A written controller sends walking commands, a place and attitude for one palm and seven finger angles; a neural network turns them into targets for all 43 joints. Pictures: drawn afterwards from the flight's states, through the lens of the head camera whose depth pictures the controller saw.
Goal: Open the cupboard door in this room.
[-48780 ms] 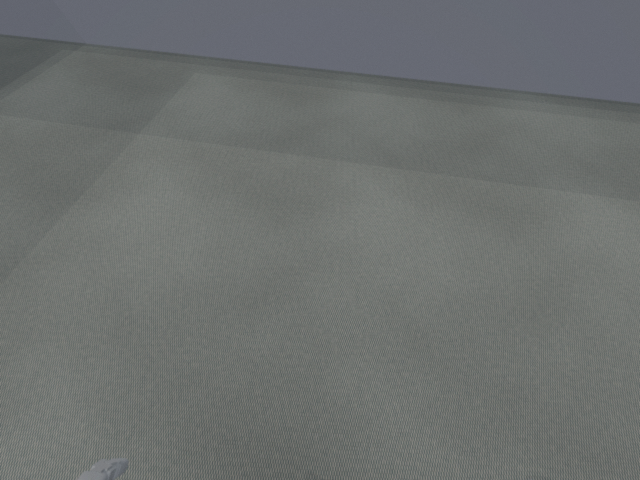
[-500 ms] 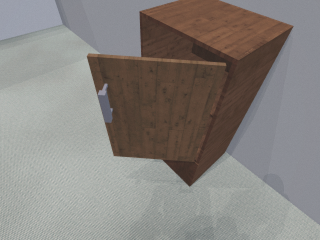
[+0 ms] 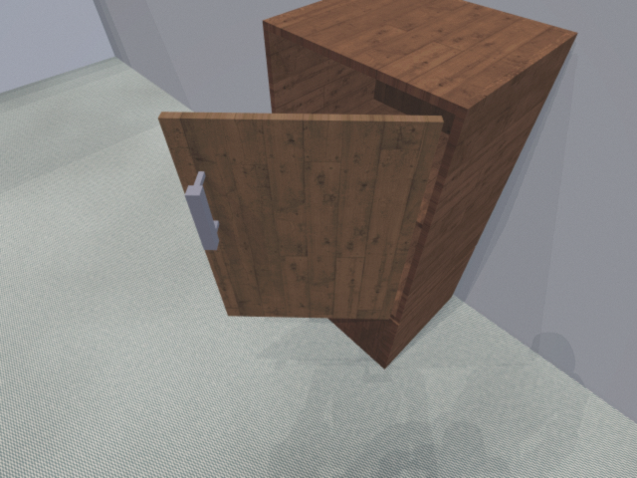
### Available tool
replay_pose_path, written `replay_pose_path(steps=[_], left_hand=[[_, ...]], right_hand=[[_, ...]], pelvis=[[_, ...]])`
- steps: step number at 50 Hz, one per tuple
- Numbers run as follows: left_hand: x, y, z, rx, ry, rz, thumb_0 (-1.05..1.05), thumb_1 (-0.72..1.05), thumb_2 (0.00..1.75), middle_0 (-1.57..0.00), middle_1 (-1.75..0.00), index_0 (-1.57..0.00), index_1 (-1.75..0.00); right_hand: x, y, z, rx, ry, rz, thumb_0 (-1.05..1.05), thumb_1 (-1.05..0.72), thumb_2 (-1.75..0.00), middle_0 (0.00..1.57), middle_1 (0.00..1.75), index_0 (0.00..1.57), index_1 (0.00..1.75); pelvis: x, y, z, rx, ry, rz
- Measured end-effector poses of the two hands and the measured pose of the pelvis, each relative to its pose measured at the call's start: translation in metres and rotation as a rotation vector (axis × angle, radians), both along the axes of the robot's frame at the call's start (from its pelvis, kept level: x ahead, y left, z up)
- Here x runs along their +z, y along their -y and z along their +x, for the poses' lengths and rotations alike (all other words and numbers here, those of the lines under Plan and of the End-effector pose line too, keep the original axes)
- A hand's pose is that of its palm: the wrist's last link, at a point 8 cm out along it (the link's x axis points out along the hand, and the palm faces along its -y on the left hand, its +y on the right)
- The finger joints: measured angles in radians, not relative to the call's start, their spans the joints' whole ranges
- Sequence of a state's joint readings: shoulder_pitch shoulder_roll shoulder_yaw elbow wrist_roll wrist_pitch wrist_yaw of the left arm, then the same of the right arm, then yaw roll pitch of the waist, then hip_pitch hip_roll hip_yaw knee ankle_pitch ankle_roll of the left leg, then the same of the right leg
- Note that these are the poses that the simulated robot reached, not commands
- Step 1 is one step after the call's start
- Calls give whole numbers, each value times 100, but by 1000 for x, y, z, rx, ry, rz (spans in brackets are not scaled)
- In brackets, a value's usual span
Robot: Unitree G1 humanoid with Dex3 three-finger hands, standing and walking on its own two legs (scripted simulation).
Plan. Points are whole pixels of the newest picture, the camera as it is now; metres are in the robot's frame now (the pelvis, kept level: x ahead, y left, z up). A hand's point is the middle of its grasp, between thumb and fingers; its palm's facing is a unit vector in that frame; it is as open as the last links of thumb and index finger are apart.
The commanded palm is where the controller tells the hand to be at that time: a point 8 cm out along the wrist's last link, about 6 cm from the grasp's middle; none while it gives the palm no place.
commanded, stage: look again from close up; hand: left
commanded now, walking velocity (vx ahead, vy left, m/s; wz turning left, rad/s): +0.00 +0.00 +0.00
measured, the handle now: (206, 211) +0.54 +0.23 -0.01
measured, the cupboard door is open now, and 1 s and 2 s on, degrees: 44 44 44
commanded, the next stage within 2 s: raise the hand with hooked fingers in 0.36 s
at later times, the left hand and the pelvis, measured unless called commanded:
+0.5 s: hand out of the picture +0.03 +0.16 -0.16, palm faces +0.05 -0.97 -0.23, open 7.3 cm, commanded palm +0.10 +0.21 -0.07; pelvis +0.00 -0.02 +0.00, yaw -1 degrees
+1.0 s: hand (180, 462) +0.15 +0.18 -0.06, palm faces +0.10 -0.99 -0.04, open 9.3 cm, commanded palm +0.15 +0.24 -0.04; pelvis -0.04 -0.04 -0.09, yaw +2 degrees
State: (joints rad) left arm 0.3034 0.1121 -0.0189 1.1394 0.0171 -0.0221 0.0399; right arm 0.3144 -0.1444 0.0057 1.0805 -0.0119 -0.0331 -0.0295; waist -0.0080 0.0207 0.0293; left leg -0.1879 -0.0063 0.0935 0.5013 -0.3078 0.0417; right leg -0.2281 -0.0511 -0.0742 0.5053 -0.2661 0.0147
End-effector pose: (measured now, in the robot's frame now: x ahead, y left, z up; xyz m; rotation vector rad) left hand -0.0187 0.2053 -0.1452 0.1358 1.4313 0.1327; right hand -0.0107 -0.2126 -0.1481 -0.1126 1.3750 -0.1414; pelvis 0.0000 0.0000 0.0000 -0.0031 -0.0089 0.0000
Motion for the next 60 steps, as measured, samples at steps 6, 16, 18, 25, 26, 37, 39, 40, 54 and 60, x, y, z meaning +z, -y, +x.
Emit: replay_pose_path(steps=[6,16,18,25,26,37,39,40,54,60], left_hand=[[6,-11,17,-12,49,41,1,91,90,-20,-30,-20,-30],[13,-10,36,-34,89,62,1,92,90,-20,-30,-19,-30],[13,-8,36,-35,88,62,1,92,90,-20,-30,-19,-30],[16,-1,39,20,127,57,1,92,89,-20,-30,-20,-30],[28,-4,55,54,246,67,2,93,89,-20,-30,-20,-30],[139,-6,194,-71,1435,-30,1,78,83,-21,-39,-20,-39],[127,-4,187,-140,1486,-77,1,73,82,-21,-42,-21,-42],[118,-4,182,-153,1477,-100,1,71,81,-21,-43,-21,-43],[104,-35,166,-135,1422,-60,1,37,67,-24,-64,-23,-64],[107,-51,191,-147,1334,-116,1,24,61,-25,-73,-24,-73]], right_hand=[[-5,4,9,6,34,7,2,-92,-90,20,29,20,30],[-4,12,6,4,24,19,1,-92,-90,20,29,20,30],[-4,14,5,3,17,20,1,-92,-90,20,29,20,30],[-1,22,2,-6,17,15,1,-91,-90,20,29,20,30],[3,28,7,-2,69,-11,1,-91,-90,20,29,20,30],[47,94,140,124,758,-184,2,-91,-90,20,29,20,30],[52,99,163,157,846,-198,1,-91,-90,20,29,20,30],[53,99,173,170,880,-204,1,-91,-90,20,29,20,30],[-3,28,181,260,782,-64,1,-90,-90,20,29,20,30],[-18,18,137,174,652,-33,1,-90,-90,20,30,21,30]], pelvis=[[-1,1,2,-6,16,9],[2,10,1,-19,22,19],[3,13,1,-19,22,20],[2,21,-2,-16,14,14],[2,22,-3,-16,11,17],[-43,35,-32,10,-162,29],[-58,38,-37,6,-190,31],[-65,39,-38,6,-200,32],[-92,35,-43,48,-246,-42],[-84,26,-42,34,-253,-40]])
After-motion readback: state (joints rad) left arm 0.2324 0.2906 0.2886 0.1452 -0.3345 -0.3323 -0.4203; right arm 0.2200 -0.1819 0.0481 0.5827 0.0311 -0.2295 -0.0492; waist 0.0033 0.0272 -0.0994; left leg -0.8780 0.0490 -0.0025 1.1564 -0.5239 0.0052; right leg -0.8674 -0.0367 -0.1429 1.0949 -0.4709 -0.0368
